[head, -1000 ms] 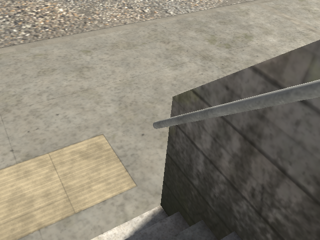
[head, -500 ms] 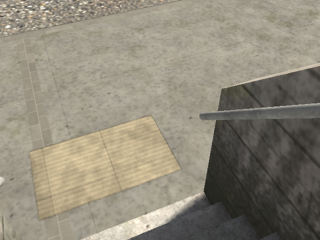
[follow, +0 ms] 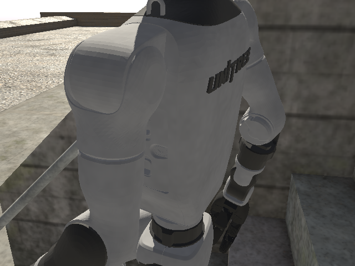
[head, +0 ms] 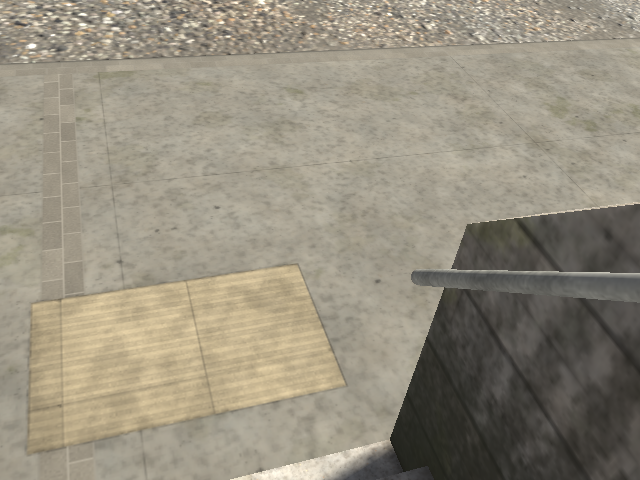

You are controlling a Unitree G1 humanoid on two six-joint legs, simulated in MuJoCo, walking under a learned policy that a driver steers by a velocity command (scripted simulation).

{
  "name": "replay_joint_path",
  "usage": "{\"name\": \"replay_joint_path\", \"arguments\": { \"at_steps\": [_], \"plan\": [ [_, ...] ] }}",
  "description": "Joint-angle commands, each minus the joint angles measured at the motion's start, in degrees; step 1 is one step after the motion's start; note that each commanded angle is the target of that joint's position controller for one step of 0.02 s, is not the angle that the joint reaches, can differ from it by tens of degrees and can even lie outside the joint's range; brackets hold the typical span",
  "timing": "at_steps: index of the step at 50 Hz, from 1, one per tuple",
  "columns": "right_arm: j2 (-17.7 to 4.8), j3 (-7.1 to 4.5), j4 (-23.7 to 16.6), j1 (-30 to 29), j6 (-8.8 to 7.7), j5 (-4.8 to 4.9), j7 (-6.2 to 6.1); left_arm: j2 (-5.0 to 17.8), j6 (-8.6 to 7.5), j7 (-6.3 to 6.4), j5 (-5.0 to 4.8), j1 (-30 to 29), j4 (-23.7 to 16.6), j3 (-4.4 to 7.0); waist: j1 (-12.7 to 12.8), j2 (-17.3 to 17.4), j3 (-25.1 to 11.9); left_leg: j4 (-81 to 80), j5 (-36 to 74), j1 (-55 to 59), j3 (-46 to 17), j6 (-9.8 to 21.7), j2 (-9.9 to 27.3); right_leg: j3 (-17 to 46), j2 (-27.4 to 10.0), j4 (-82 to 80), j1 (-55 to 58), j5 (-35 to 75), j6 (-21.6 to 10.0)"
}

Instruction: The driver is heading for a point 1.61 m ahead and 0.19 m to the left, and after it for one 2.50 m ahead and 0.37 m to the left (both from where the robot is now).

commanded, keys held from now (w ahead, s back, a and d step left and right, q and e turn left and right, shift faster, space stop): q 0.64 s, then no key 0.36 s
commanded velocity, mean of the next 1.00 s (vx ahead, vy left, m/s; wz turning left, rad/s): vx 0.02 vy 0.00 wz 0.47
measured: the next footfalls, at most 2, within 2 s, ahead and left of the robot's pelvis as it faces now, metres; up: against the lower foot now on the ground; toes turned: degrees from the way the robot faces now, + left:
right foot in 0.32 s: +0.27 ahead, -0.18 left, -0.22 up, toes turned +10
left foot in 1.14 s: +0.06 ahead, -0.11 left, +0.00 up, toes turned +24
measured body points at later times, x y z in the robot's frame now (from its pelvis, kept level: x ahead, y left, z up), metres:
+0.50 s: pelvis +0.15 -0.13 -0.19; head +0.17 -0.17 +0.26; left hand +0.13 +0.12 -0.30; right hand +0.31 -0.35 -0.34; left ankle +0.12 +0.00 -0.54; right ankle +0.23 -0.19 -0.92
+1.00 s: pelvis +0.13 -0.17 -0.20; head +0.11 -0.21 +0.25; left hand +0.04 +0.07 -0.31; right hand +0.44 -0.24 -0.25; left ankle +0.08 -0.06 -0.53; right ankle +0.23 -0.19 -0.92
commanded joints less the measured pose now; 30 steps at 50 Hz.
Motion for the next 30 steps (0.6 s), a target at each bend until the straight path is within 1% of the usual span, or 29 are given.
{"name": "replay_joint_path", "arguments": {
  "at_steps": [1, 2, 3, 4, 5, 6, 7, 8, 9, 10, 11, 12, 13, 14, 15, 16, 17, 18, 19, 20, 21, 22, 23, 24, 25, 26, 27, 29, 30],
  "plan": [
    [-9.9, -2.89, -2.5, 1.5, 0.06, -0.50, -0.38, 4.5, -2.38, -0.21, -0.66, -9.6, -6.4, 2.09, 1.2, 10.7, 6.0, -6.3, 34.0, 11.4, -25.4, 9.9, 13.1, 5.2, -1.4, -6.1, -16.5, -0.6, -0.6],
    [-10.4, -3.14, -3.7, 0.0, -0.18, -0.38, -0.24, 4.3, -2.14, -0.18, -0.78, -10.6, -7.3, 1.97, 1.2, 10.3, 4.6, -4.9, 36.8, 11.6, -26.3, 10.3, 12.6, 5.1, -1.0, -5.8, -15.5, -1.5, -0.7],
    [-11.3, -3.49, -5.0, -0.6, -0.20, -0.32, -0.09, 4.5, -2.42, -0.23, -0.45, -12.0, -7.8, 2.17, 0.7, 9.3, 4.4, -3.6, 36.6, 11.1, -27.6, 10.3, 12.8, 5.5, -1.1, -6.7, -15.5, -1.6, -1.1],
    [-10.7, -3.46, -5.7, -0.7, -0.25, -0.26, 0.37, 4.5, -3.01, -0.16, -0.41, -11.0, -7.6, 2.57, 1.5, 7.8, 3.8, -3.7, 35.9, 10.0, -29.7, 11.1, 13.2, 7.0, -1.9, -9.1, -13.9, -0.7, -1.1],
    [-8.8, -3.21, -6.2, -4.0, 0.07, -0.05, 0.55, 3.4, -3.67, -0.70, -0.05, -7.9, -7.7, 2.22, 3.6, 6.2, 4.2, -1.5, 25.2, 3.1, -27.4, 11.3, 10.9, 7.5, -2.4, -13.9, -6.6, 12.4, -1.4],
    [-8.5, -3.20, -8.0, -7.2, 0.40, 0.12, 0.61, 2.5, -3.63, -1.68, 0.53, -7.6, -8.0, 1.67, 3.5, 3.5, 4.0, -0.2, 9.9, -4.3, -23.0, 9.6, 6.9, 4.3, -1.0, -20.5, 2.2, 21.3, -1.8],
    [-8.4, -3.03, -9.1, -9.9, 0.34, 0.59, 1.03, 1.6, -3.74, -2.35, -0.68, -7.0, -8.3, 1.36, 3.6, 3.8, 4.7, -1.0, 2.8, -9.9, -21.4, 8.8, 5.5, 3.4, -1.2, -26.9, 10.6, 23.3, -2.0],
    [-8.4, -2.96, -8.6, -10.0, 0.07, 0.47, 1.56, 1.8, -3.84, -2.70, -1.73, -5.1, -8.0, 1.47, 2.5, 4.5, 5.3, -0.3, 1.2, -12.7, -20.9, 8.5, 4.2, 3.2, -2.0, -32.8, 16.4, 25.0, -2.2],
    [-7.5, -2.78, -8.4, -8.1, 0.41, -0.75, 2.11, 1.5, -3.64, -2.67, -3.49, -3.4, -7.9, 1.16, 0.1, 5.7, 6.7, 0.7, -0.5, -11.1, -18.7, 8.1, 3.0, 2.2, -3.4, -42.3, 18.4, 25.6, -2.6],
    [-6.8, -2.45, -6.8, -4.8, 0.68, -1.38, 2.30, 1.8, -3.91, -2.26, -4.44, -3.6, -8.3, 1.47, -3.2, 6.9, 7.9, 1.9, 3.0, -9.7, -17.8, 7.9, 2.3, 1.6, -4.9, -49.8, 20.8, 26.0, -2.0],
    [-6.5, -2.21, -5.6, -2.0, 0.97, -1.75, 2.44, 3.0, -4.48, -1.77, -5.32, 0.1, -7.6, 2.35, -4.9, 7.4, 9.0, 6.0, 5.3, -9.8, -17.9, 8.1, 1.7, 1.7, -7.3, -56.5, 24.3, 29.2, -1.7],
    [-7.1, -2.45, -5.2, -1.2, 1.24, -1.90, 2.25, 4.0, -5.01, -1.04, -6.25, 4.3, -7.0, 3.16, -4.8, 7.8, 8.7, 10.6, 6.7, -9.8, -16.9, 7.8, 0.9, 2.2, -9.5, -63.3, 28.8, 33.6, -1.2],
    [-9.9, -2.76, -4.8, -4.4, 1.36, -0.94, 2.97, 5.8, -4.74, -1.06, -4.86, 9.7, -5.5, 4.24, -2.7, 9.1, 2.4, 16.4, 12.0, -20.1, -17.5, 7.6, 2.7, -1.2, -7.1, -46.2, 43.6, 34.1, -0.4],
    [-11.2, -3.39, -6.5, -4.2, 1.56, -2.19, 2.45, 6.8, -4.41, 0.33, -6.31, 15.4, -5.3, 4.89, 1.9, 5.0, 7.4, 23.4, 4.1, -10.8, -13.3, 6.4, -1.9, 3.2, -11.7, -72.5, 36.8, 26.0, -1.7],
    [-12.1, -4.10, -3.6, -0.1, 1.10, -1.89, 2.73, 9.3, -4.30, 0.52, -5.12, 18.9, -2.3, 6.05, 0.6, -1.0, 3.9, 33.6, -10.9, -18.7, -7.9, 5.3, -2.8, -0.7, -12.1, -66.3, 49.9, 28.5, 0.3],
    [-10.6, -4.39, -3.7, 1.2, 0.76, -1.89, 3.35, 11.4, -3.93, 0.43, -5.52, 25.5, -1.6, 6.18, 3.1, -3.0, -1.5, 46.7, -21.1, -28.7, -2.9, 3.6, -3.8, 0.5, -14.2, -52.1, 61.9, 34.4, 1.0],
    [-6.9, -4.49, -5.5, 1.5, 1.52, 0.73, 3.44, 11.1, -3.73, -0.72, -3.81, 31.3, -3.2, 4.27, 5.2, -4.9, -8.3, 77.0, -38.2, -48.5, 5.3, 0.5, -6.4, 2.3, -22.3, -24.6, 78.1, 61.7, -1.2],
    [-6.1, -3.68, -7.6, 1.8, 2.18, 1.78, 2.62, 11.0, -3.75, -2.15, -4.74, 30.6, -3.0, 3.68, 4.4, -9.2, -11.4, 84.0, -34.1, -55.5, 7.9, -0.3, -2.1, 1.1, -26.1, -16.6, 79.9, 67.8, -3.6],
    [-7.4, -3.71, -9.5, -4.3, 1.73, 0.95, 2.28, 13.8, -3.98, -1.53, -5.13, 29.9, -3.3, 5.14, 8.0, -14.3, -13.7, 89.2, -25.4, -59.0, 10.2, -1.6, -0.1, 8.6, -28.4, -23.9, 75.0, 45.4, -12.5],
    [-9.8, -4.11, -12.5, -14.0, 1.30, -1.28, 2.17, 13.8, -4.70, 0.03, -4.22, 25.0, -5.9, 4.86, 9.8, -13.3, -11.6, 88.6, -12.7, -58.6, 10.9, -4.2, 0.9, 14.8, -29.8, -35.8, 62.7, 17.9, -20.4],
    [-10.9, -4.70, -11.9, -20.0, 2.01, -3.77, 1.45, 9.8, -4.27, 1.24, -3.44, 22.0, -5.7, 3.12, 9.9, -2.5, -6.8, 91.4, -3.7, -53.9, 8.8, -5.1, 0.6, 12.8, -27.5, -41.6, 48.3, 5.4, -20.1],
    [-9.6, -4.35, -13.2, -22.2, 4.08, -3.56, 1.41, 8.6, -3.78, 1.80, -2.61, 20.7, -5.8, 1.38, 7.4, -1.7, -1.7, 91.4, -1.5, -51.7, 9.1, -5.7, 0.9, 10.9, -27.2, -41.3, 37.6, 7.1, -18.9],
    [-6.4, -3.66, -13.8, -24.5, 6.40, -2.38, 1.18, 8.0, -3.00, 1.92, -1.99, 20.5, -5.3, 0.10, 6.4, -0.6, 1.4, 91.7, 0.0, -53.2, 8.8, -6.1, 0.8, 6.5, -23.5, -39.9, 32.9, 7.7, -15.1],
    [-3.3, -2.74, -15.0, -25.3, 7.91, -2.16, 0.63, 8.3, -2.52, 1.83, -2.86, 21.4, -5.3, -0.11, 6.0, -3.6, 3.7, 96.4, 1.3, -53.8, 10.4, -7.1, -0.5, 5.5, -20.6, -41.6, 28.0, -0.5, -13.0],
    [-2.8, -2.64, -15.3, -24.6, 8.31, -2.07, 0.78, 6.4, -2.32, 2.17, -3.41, 18.3, -6.2, -0.85, 4.0, -3.2, 4.6, 93.1, 9.5, -54.7, 9.0, -8.9, -0.5, 1.1, -16.1, -40.4, 22.8, -12.5, -10.5],
    [-2.4, -2.59, -15.9, -24.7, 8.67, -1.89, 0.73, 6.0, -2.18, 2.29, -3.41, 17.5, -6.5, -1.53, 3.5, -4.6, 4.4, 95.1, 11.4, -55.1, 10.0, -10.3, -1.6, 0.5, -15.2, -40.2, 21.0, -12.8, -9.2],
    [-2.4, -2.57, -16.5, -24.9, 8.84, -1.80, 0.54, 6.0, -2.11, 2.07, -3.41, 18.1, -6.5, -1.89, 3.5, -5.2, 4.5, 96.3, 11.8, -56.0, 9.9, -11.3, -1.8, 0.3, -14.7, -40.0, 20.3, -10.3, -8.1],
    [-2.7, -2.68, -17.6, -26.0, 8.99, -1.69, 0.13, 7.0, -2.37, 2.11, -3.18, 20.3, -6.4, -2.06, 4.3, -3.9, 3.4, 96.6, 11.2, -58.9, 9.6, -12.4, -1.6, 1.4, -15.2, -39.9, 24.5, -6.3, -7.3],
    [-2.5, -2.60, -18.1, -27.3, 9.04, -1.78, -0.13, 7.3, -2.46, 2.26, -2.96, 21.6, -6.3, -2.16, 5.3, -2.8, 2.3, 97.1, 10.6, -60.8, 9.2, -12.7, -1.6, 2.3, -15.3, -39.4, 28.1, -4.6, -7.3]
  ]
}}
